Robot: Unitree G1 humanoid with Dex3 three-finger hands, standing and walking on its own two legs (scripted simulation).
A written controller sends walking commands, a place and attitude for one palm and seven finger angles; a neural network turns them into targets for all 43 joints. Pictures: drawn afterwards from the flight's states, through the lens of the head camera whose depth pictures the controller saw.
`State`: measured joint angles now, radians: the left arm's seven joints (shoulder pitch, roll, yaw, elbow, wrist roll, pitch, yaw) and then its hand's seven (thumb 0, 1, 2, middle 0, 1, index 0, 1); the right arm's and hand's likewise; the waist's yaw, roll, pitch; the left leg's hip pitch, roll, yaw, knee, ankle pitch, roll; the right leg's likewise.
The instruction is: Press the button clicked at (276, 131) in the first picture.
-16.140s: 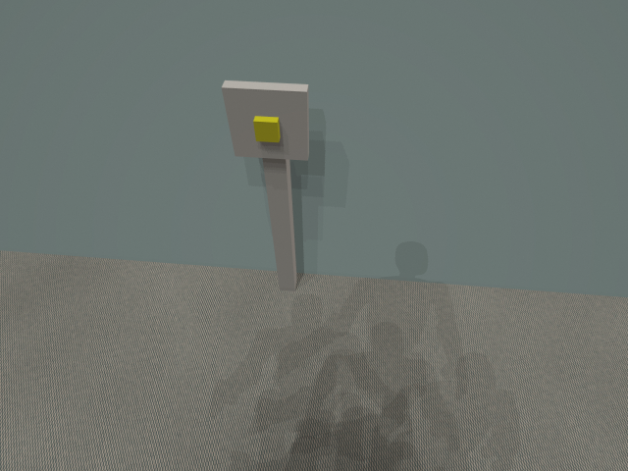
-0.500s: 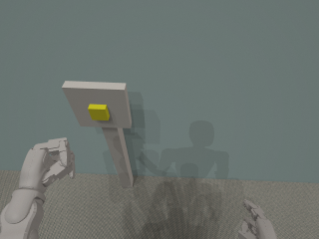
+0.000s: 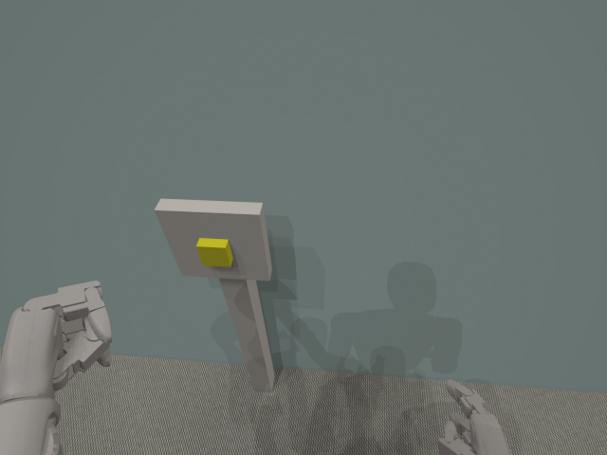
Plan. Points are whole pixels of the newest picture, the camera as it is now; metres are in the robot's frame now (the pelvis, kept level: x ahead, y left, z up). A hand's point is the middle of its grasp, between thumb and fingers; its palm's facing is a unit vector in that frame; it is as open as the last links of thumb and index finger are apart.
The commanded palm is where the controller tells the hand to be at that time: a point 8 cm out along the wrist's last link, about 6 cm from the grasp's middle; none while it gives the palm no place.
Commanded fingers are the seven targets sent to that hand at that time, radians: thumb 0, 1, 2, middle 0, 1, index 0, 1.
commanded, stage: draw the hand back to the body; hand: left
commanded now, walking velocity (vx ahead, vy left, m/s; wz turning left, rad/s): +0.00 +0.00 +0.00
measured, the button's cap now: (215, 251) +0.45 +0.21 -0.02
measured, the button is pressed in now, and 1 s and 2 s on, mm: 0 0 0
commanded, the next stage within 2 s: step back with the hand held close in 0.44 s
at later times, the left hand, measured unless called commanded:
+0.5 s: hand (75, 367) +0.15 +0.23 +0.16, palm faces +0.40 -0.84 -0.38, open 3.1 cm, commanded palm +0.10 +0.27 +0.18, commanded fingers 0.00 0.90 0.90 -1.30 -1.50 -1.30 -1.50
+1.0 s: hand (50, 376) +0.14 +0.24 +0.16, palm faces +0.30 -0.81 -0.50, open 3.1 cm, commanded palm +0.08 +0.28 +0.18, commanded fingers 0.00 0.90 0.90 -1.30 -1.50 -1.30 -1.50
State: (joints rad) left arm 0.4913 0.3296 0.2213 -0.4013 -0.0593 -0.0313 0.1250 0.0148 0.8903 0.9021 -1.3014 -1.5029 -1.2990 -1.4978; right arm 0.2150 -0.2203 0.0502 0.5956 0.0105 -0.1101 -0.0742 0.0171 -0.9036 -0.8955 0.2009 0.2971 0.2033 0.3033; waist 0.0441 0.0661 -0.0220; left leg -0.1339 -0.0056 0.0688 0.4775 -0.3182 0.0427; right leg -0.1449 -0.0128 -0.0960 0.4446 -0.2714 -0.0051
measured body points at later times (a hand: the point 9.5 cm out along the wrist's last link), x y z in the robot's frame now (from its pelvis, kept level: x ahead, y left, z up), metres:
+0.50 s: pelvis -0.02 -0.01 +0.00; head -0.05 -0.03 +0.45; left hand +0.13 +0.27 +0.18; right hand +0.16 -0.23 -0.07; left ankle -0.04 +0.08 -0.74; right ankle -0.02 -0.11 -0.74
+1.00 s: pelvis -0.06 +0.01 +0.00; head -0.04 +0.01 +0.45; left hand +0.12 +0.28 +0.19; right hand +0.11 -0.24 -0.08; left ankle -0.04 +0.08 -0.74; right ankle -0.02 -0.11 -0.74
